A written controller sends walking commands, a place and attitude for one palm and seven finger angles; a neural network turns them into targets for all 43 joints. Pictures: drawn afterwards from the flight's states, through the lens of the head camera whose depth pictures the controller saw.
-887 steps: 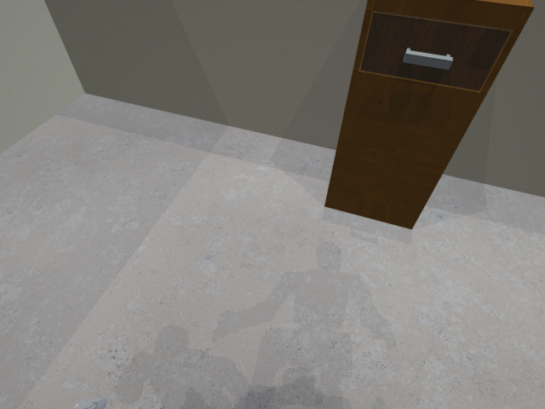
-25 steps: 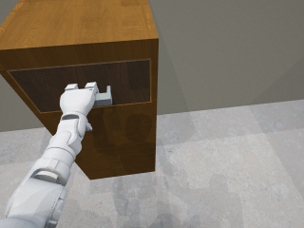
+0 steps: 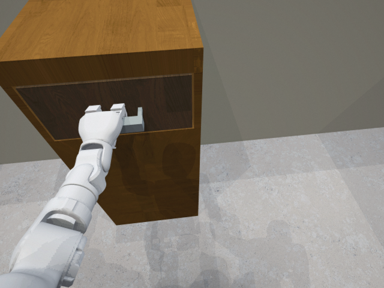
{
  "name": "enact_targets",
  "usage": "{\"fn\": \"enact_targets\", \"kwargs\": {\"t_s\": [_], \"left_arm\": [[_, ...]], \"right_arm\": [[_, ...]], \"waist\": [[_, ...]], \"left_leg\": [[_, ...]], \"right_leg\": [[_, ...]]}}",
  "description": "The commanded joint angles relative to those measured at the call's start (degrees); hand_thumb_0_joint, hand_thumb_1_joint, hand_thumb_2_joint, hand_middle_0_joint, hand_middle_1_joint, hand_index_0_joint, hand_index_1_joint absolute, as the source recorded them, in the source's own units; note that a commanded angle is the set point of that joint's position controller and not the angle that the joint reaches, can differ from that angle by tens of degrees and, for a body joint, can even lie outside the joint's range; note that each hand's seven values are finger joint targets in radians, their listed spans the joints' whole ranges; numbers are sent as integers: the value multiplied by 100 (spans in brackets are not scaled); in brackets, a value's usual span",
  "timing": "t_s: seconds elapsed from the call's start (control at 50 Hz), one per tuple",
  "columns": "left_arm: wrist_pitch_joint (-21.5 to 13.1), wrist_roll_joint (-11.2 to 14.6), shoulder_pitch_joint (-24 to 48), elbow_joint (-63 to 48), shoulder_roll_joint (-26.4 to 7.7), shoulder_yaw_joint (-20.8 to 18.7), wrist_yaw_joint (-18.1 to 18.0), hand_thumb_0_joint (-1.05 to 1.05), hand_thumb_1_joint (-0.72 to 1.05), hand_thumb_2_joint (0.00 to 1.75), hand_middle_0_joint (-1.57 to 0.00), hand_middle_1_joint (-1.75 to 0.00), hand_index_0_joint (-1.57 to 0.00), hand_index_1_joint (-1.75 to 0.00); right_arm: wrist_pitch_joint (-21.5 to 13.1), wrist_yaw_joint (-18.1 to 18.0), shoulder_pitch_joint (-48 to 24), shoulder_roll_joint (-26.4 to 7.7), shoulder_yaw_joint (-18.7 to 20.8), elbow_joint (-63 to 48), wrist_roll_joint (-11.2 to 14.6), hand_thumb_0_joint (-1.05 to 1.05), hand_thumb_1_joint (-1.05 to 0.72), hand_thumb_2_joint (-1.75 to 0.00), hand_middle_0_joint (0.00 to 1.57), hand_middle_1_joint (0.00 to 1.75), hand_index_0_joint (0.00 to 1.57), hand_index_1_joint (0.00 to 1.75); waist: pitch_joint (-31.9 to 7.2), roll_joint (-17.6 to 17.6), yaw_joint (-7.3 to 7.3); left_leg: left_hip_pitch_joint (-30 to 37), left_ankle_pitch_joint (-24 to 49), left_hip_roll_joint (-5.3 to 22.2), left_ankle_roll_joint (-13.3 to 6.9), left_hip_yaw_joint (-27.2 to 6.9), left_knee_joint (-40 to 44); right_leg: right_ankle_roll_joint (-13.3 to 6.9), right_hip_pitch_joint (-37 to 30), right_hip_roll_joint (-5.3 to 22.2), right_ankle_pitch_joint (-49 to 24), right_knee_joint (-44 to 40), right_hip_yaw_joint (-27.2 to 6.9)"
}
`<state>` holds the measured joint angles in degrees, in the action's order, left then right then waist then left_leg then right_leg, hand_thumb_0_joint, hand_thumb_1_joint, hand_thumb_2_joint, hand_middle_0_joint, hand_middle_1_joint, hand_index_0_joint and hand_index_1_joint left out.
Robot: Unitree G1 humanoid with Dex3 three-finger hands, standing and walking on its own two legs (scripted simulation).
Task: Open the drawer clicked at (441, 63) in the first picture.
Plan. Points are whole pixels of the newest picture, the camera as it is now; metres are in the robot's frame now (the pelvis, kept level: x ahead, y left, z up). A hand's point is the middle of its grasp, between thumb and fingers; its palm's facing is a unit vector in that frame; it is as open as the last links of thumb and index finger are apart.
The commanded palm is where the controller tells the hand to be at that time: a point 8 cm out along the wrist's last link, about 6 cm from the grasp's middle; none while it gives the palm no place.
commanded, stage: pull the drawer open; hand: left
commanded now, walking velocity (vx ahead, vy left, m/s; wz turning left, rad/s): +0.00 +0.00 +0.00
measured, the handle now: (115, 119) +0.49 +0.19 +0.06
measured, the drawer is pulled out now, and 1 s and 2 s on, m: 0.00 0.03 0.10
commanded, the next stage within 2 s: none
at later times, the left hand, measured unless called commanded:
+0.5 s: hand (108, 153) +0.40 +0.20 +0.04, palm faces +0.01 -0.04 -1.00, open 6.0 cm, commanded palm +0.38 +0.19 +0.10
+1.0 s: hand (108, 152) +0.40 +0.20 +0.04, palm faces -0.02 -0.03 -1.00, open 6.1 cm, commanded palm +0.37 +0.19 +0.10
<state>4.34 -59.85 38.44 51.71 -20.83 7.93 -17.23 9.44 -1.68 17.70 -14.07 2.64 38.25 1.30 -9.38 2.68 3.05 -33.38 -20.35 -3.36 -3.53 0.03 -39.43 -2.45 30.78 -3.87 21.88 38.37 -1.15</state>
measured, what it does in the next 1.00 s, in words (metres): stands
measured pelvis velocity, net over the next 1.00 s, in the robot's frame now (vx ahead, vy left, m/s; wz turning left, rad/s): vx -0.01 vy -0.01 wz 0.02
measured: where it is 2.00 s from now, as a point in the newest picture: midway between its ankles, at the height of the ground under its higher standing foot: outside the picture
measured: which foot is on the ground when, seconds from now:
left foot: down 0.00-1.00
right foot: down 0.00-1.00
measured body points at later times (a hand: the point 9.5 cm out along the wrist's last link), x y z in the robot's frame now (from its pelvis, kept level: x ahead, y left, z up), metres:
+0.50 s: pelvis +0.01 +0.00 +0.00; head +0.05 -0.02 +0.45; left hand +0.40 +0.19 +0.09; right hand +0.13 -0.26 -0.13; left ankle -0.02 +0.08 -0.72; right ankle -0.04 -0.10 -0.72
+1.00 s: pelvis -0.01 -0.01 +0.00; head +0.03 -0.03 +0.45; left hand +0.40 +0.19 +0.09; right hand +0.08 -0.27 -0.14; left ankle -0.02 +0.08 -0.72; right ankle -0.04 -0.10 -0.72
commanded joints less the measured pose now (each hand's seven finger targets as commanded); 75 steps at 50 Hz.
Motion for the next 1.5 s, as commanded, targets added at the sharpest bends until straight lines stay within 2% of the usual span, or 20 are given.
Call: {"fn": "enact_targets", "kwargs": {"t_s": [0.0, 0.12, 0.34, 0.36, 0.38, 0.46, 0.58, 0.68, 0.74, 0.78, 0.84, 0.88, 0.94, 1.0, 1.12, 1.26, 1.3, 1.34, 1.38, 1.48], "left_arm": [[24, 45, 2202, -996, -1093, -423, -124, 0, 90, 90, -40, -135, -40, -135], [-25, 169, 1140, -1752, -901, -419, -56, 0, 90, 90, -40, -135, -40, -135], [427, 252, -240, -3462, -528, -147, 18, 0, 90, 90, -40, -135, -40, -135], [467, 199, 714, -3291, -704, -144, -21, 0, 90, 90, -40, -135, -40, -135], [496, 85, 1354, -3038, -817, -156, -54, 0, 90, 90, -40, -135, -40, -135], [536, 2, 1486, -2833, -735, -100, -48, 0, 90, 90, -40, -135, -40, -135], [331, 105, 1643, -2411, -458, 70, 67, 0, 90, 90, -40, -135, -40, -135], [122, 58, 1809, -2239, -516, 37, 38, 0, 90, 90, -40, -135, -40, -135], [43, 20, 1773, -2053, -841, -230, 2, 0, 90, 90, -40, -135, -40, -135], [-9, 39, 1857, -2077, -628, -68, -17, 0, 90, 90, -40, -135, -40, -135], [-42, 3, 1850, -1922, -1025, -373, -79, 0, 90, 90, -40, -135, -40, -135], [-66, 27, 1934, -1914, -772, -185, -107, 0, 90, 90, -40, -135, -40, -135], [-83, 22, 1986, -1826, -877, -261, -148, 0, 90, 90, -40, -135, -40, -135], [-106, 137, 1246, -2188, -643, -179, -146, 0, 90, 90, -40, -135, -40, -135], [38, 321, -395, -3147, -526, -199, -48, 0, 90, 90, -40, -135, -40, -135], [425, 383, -2189, -4815, -537, -324, -22, 0, 90, 90, -40, -135, -40, -135], [564, 170, -277, -4477, -757, -222, -129, 0, 90, 90, -40, -135, -40, -135], [671, 20, -283, -4298, -986, -405, -192, 0, 90, 90, -40, -135, -40, -135], [748, 28, -266, -4288, -517, -5, -150, 0, 90, 90, -40, -135, -40, -135], [748, 133, -113, -3922, -473, 19, 63, 0, 90, 90, -40, -135, -40, -135]], "right_arm": [[-135, -46, 202, -763, 296, -541, -11, 0, -90, -90, 20, 30, 20, 30], [-128, 47, 27, -752, 326, -749, 6, 0, -90, -90, 20, 30, 20, 30], [-162, 178, -440, -752, 316, -913, 20, 0, -90, -90, 20, 30, 20, 30], [-132, 120, -390, -782, 282, -754, 41, 0, -90, -90, 20, 30, 20, 30], [-115, 69, -325, -776, 283, -638, 32, 0, -90, -90, 20, 30, 20, 30], [-98, 6, -364, -730, 274, -612, 4, 0, -90, -90, 20, 30, 20, 30], [-72, -48, -431, -668, 239, -656, 2, 0, -90, -90, 20, 30, 20, 30], [-88, -78, -426, -641, 233, -681, -20, 0, -90, -90, 20, 30, 20, 30], [-87, -91, -386, -681, 233, -668, -34, 0, -90, -90, 20, 30, 20, 30], [-113, -90, -357, -641, 248, -672, -21, 0, -90, -90, 20, 30, 20, 30], [-114, -105, -297, -698, 241, -640, -23, 0, -90, -90, 20, 30, 20, 30], [-140, -90, -266, -660, 262, -634, -5, 0, -90, -90, 20, 30, 20, 30], [-167, -86, -184, -693, 282, -589, 3, 0, -90, -90, 20, 30, 20, 30], [-200, -32, -257, -666, 302, -721, 12, 0, -90, -90, 20, 30, 20, 30], [-255, 83, -579, -687, 293, -963, 62, 0, -90, -90, 20, 30, 20, 30], [-369, 207, -1035, -664, 240, -1173, 49, 0, -90, -90, 20, 30, 20, 30], [-317, 91, -941, -718, 193, -875, 52, 0, -90, -90, 20, 30, 20, 30], [-308, 19, -1003, -709, 191, -842, 32, 0, -90, -90, 20, 30, 20, 30], [-300, 6, -1046, -623, 178, -829, 35, 0, -90, -90, 20, 30, 20, 30], [-217, -80, -1200, -592, 101, -851, 30, 0, -90, -90, 20, 30, 20, 30]], "waist": [[-1867, -124, 0], [-2079, -169, -212], [-1931, -151, -298], [-1654, -217, -43], [-1486, -166, 51], [-1851, 22, -80], [-1697, -285, -44], [-1724, -183, -55], [-1708, -332, -82], [-1720, -215, -61], [-1756, -311, -91], [-1646, -283, -37], [-1725, -275, -28], [-1969, -144, -217], [-1730, -371, -378], [-1543, -241, -555], [-1126, -184, -129], [-1179, -94, -284], [-1445, 35, -287], [-1341, -327, -319]], "left_leg": [[1384, 2642, 161, 42, 2, 172], [1624, 3344, 220, 63, -34, 164], [2036, 4009, 285, 100, -147, 190], [1979, 3716, 292, 109, -168, 186], [1903, 3468, 278, 128, -189, 193], [2110, 3530, 227, 152, -182, 167], [1926, 3226, 183, 116, -172, 157], [1787, 2854, 133, 88, -108, 145], [1562, 2698, 106, 79, -86, 139], [1575, 2601, 105, 66, -58, 149], [1365, 2403, 85, 67, -78, 177], [1416, 2379, 105, 55, -64, 177], [1360, 2255, 96, 58, -77, 193], [1471, 2434, 97, 48, -27, 233], [1486, 2671, 150, 44, -20, 351], [1721, 3374, 207, 75, -21, 391], [1711, 2867, 193, 105, -63, 360], [1781, 2734, 178, 131, -87, 398], [2056, 2924, 175, 157, -101, 361], [1962, 2848, 141, 169, -120, 393]], "right_leg": [[-23, -772, 84, -2507, -319, 50], [-16, -1033, 80, -2930, -279, 38], [3, -1148, 96, -3159, -288, 77], [17, -903, 91, -3023, -305, 95], [7, -681, 74, -2738, -301, 121], [-48, -756, 90, -2705, -267, 109], [-32, -749, 116, -2678, -289, 125], [-41, -760, 127, -2606, -290, 85], [-43, -885, 134, -2664, -290, 35], [-38, -826, 138, -2591, -294, 48], [-48, -932, 134, -2488, -292, 16], [-39, -794, 128, -2444, -313, 42], [-48, -814, 116, -2288, -334, 27], [-52, -1072, 121, -2539, -333, 0], [-28, -1338, 119, -2810, -375, -9], [20, -1599, 168, -3450, -332, -48], [17, -1034, 117, -2862, -363, 36], [-46, -978, 79, -2482, -406, 33], [-51, -983, 104, -2516, -366, 77], [-46, -1089, 121, -2589, -377, 83]]}}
